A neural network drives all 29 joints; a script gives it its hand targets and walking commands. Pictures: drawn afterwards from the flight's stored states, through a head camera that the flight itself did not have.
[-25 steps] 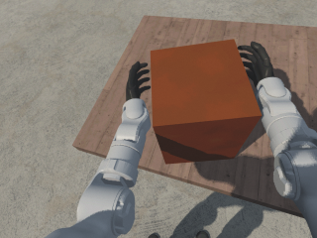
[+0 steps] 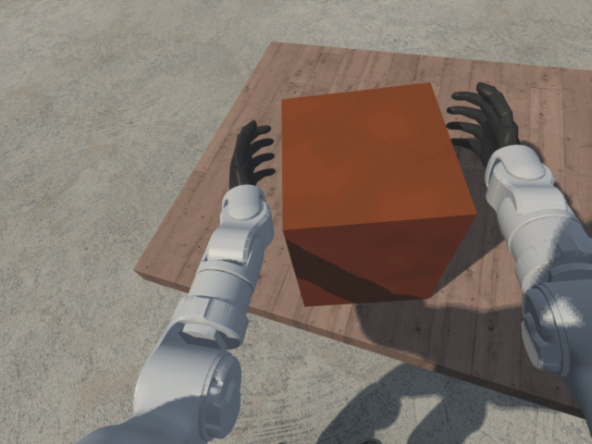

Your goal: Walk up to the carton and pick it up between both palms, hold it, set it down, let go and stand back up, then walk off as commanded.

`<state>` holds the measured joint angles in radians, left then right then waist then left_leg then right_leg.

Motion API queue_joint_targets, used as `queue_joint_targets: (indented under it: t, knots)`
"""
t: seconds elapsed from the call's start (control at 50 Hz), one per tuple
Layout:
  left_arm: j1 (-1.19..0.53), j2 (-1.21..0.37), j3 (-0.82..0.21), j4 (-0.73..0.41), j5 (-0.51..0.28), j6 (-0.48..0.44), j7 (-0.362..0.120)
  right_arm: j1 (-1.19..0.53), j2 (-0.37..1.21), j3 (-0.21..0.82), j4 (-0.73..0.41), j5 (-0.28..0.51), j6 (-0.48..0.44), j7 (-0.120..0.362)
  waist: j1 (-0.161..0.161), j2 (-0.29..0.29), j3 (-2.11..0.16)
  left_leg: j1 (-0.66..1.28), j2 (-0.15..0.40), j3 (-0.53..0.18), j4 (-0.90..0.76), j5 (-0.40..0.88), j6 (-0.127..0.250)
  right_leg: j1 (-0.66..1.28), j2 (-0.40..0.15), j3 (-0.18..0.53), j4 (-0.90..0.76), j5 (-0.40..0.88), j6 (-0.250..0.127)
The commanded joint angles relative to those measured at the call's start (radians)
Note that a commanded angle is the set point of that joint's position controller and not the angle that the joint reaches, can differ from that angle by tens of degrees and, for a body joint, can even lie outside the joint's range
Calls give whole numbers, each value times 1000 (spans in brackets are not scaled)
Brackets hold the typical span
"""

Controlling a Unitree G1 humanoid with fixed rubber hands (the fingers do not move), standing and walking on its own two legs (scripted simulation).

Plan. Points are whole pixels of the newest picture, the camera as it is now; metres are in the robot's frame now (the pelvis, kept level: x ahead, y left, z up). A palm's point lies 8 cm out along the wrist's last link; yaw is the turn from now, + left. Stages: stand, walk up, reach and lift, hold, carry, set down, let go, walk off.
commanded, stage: set down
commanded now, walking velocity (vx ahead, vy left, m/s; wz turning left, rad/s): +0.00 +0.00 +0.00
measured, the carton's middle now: (360, 206) +0.47 +0.00 +0.00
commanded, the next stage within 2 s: none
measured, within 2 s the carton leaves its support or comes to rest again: neither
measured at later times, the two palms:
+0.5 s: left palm (240, 211) +0.40 +0.16 +0.07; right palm (514, 173) +0.48 -0.19 +0.08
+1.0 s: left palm (227, 244) +0.36 +0.16 +0.06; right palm (534, 222) +0.42 -0.20 +0.06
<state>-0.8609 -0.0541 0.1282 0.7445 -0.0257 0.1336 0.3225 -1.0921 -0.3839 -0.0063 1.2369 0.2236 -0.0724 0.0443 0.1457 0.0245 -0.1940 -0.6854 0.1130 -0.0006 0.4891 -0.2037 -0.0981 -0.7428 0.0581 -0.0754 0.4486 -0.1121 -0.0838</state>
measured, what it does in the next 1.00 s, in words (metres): stands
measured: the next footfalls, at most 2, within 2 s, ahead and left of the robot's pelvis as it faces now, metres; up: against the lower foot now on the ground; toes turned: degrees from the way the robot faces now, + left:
none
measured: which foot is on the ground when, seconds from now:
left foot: down 0.00-1.00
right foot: down 0.00-1.00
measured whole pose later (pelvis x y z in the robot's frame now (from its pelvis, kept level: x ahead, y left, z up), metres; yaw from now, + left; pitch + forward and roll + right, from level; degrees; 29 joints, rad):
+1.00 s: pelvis -0.02 +0.00 +0.00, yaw +0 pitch +15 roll +1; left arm -0.57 -0.02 0.03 0.52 -0.06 0.19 0.29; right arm -0.74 -0.42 0.00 1.03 0.26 -0.12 0.14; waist 0.11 -0.01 -0.14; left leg -0.61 0.09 -0.02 0.57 -0.23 -0.09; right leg -0.67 0.05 -0.05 0.55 -0.15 -0.08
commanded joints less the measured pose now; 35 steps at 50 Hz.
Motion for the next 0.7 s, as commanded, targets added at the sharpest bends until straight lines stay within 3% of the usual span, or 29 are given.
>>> queue_joint_targets:
  t: [0.0, 0.02, 0.12, 0.14, 0.16, 0.18, 0.22, 0.24, 0.26, 0.3, 0.36, 0.38, 0.4, 0.42, 0.44, 0.48, 0.5, 0.54, 0.56, 0.58, 0.62, 0.64, 0.66, 0.68]
  knots:
    - [-473, 100, -7, -200, 3, -46, 1, -561, -195, -18, -203, 14, -53, -3, -18, -193, -885, 57, -122, 71, 0, 254, 50, 772, 0, 69, 88, 558, 93]
    - [-453, 89, -16, -207, -3, -53, -3, -541, -191, -14, -199, 14, -54, 0, -28, -204, -877, 43, -121, 74, 5, 252, 53, 782, 1, 69, 98, 555, 95]
    - [-466, 106, -19, -208, -24, -59, -4, -562, -210, -12, -218, 28, -57, 1, -18, -199, -885, 14, -119, 84, 11, 225, 57, 770, -2, 77, 109, 499, 99]
    - [-434, 111, -15, -208, -28, -53, -5, -528, -203, 0, -222, 36, -58, 5, -13, -220, -876, 17, -121, 78, 12, 225, 62, 781, -3, 80, 103, 494, 100]
    - [-466, 115, -24, -184, -31, -58, -8, -555, -207, -12, -195, 28, -53, 4, -26, -221, -863, -8, -116, 77, 14, 204, 61, 764, 1, 75, 112, 472, 101]
    - [-421, 108, -17, -258, -29, -54, -5, -511, -203, 9, -230, 41, -59, 5, -7, -205, -900, 24, -118, 84, 18, 250, 57, 796, 2, 78, 113, 522, 100]
    - [-454, 109, -27, -182, -28, -52, -11, -543, -208, -4, -175, 39, -54, 9, -18, -206, -841, -14, -116, 82, 17, 202, 61, 757, 0, 78, 112, 475, 103]
    - [-376, 114, -5, -236, -19, -53, -13, -466, -198, 27, -214, 54, -67, 11, 6, -220, -862, -9, -117, 86, 22, 221, 67, 798, -4, 88, 115, 486, 109]
    - [-424, 115, -24, -208, -33, -57, -18, -520, -207, 4, -214, 51, -63, 11, -20, -222, -852, -28, -120, 86, 18, 189, 65, 790, -7, 90, 111, 466, 110]
    - [-394, 115, -19, -242, -32, -55, -13, -496, -199, 30, -226, 64, -72, 14, 2, -214, -857, -19, -120, 82, 27, 221, 65, 781, -4, 90, 121, 460, 109]
    - [-367, 116, -31, -283, -33, -49, -22, -454, -218, 30, -247, 75, -84, 17, -5, -202, -866, -3, -119, 78, 32, 232, 63, 800, -5, 93, 121, 488, 112]
    - [-318, 124, -18, -295, -25, -42, -26, -417, -220, 35, -253, 84, -88, 19, 8, -213, -851, 2, -121, 79, 24, 240, 65, 821, -8, 103, 116, 503, 114]
    - [-329, 117, -33, -296, -33, -35, -32, -412, -218, 31, -257, 84, -86, 22, -13, -215, -839, -6, -125, 70, 23, 237, 70, 818, -5, 101, 114, 495, 114]
    - [-325, 134, -20, -315, -28, -36, -32, -408, -242, 18, -264, 81, -88, 22, -5, -209, -823, -1, -120, 75, 14, 213, 71, 799, -5, 99, 106, 457, 116]
    - [-317, 120, -33, -296, -30, -32, -35, -410, -234, 5, -250, 75, -79, 27, -19, -217, -779, -16, -118, 77, 11, 187, 76, 792, -7, 101, 100, 419, 111]
    - [-227, 104, -42, -378, -33, -24, -42, -322, -216, 41, -323, 88, -95, 28, -17, -226, -817, 37, -117, 68, 14, 258, 80, 835, -2, 99, 100, 486, 113]
    - [-232, 106, -64, -362, -46, -22, -51, -341, -235, 10, -313, 82, -96, 33, -37, -223, -785, 9, -120, 66, 13, 225, 78, 825, -9, 99, 102, 474, 114]
    - [-248, 126, -57, -381, -37, -19, -51, -336, -262, -17, -321, 56, -99, 35, -49, -210, -764, 13, -117, 62, -1, 186, 83, 790, -9, 101, 85, 390, 115]
    - [-119, 89, -47, -409, -23, -17, -54, -223, -236, 26, -353, 77, -115, 40, -26, -219, -772, 52, -117, 61, 2, 239, 88, 832, -8, 108, 85, 440, 112]
    - [-163, 100, -76, -467, -41, -20, -58, -251, -248, -10, -377, 75, -119, 41, -57, -201, -796, 68, -119, 54, 4, 256, 84, 830, -3, 95, 91, 465, 110]
    - [-134, 100, -71, -474, -27, -14, -61, -218, -244, 6, -387, 72, -124, 49, -41, -181, -739, 53, -114, 53, 1, 230, 86, 833, -8, 111, 87, 426, 106]
    - [-154, 92, -88, -443, -27, -14, -62, -234, -240, -14, -353, 58, -116, 54, -59, -178, -697, 37, -112, 48, -6, 182, 88, 795, -10, 110, 76, 354, 106]
    - [-108, 84, -84, -507, -26, -15, -57, -185, -229, 3, -412, 62, -127, 57, -47, -181, -735, 65, -110, 49, -3, 212, 91, 804, -3, 107, 76, 355, 105]
    - [-31, 75, -84, -507, -15, -13, -59, -95, -229, 14, -393, 71, -135, 62, -49, -180, -701, 81, -113, 39, 0, 212, 93, 812, -10, 120, 74, 348, 103]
